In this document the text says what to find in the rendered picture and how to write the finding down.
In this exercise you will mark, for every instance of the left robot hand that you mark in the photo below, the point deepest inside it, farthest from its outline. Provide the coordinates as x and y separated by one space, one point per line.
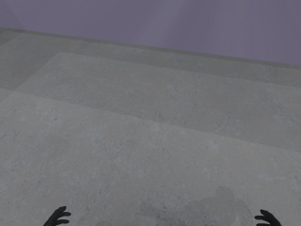
58 213

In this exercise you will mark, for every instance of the right robot hand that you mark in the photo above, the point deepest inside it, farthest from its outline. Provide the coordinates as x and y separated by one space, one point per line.
267 217

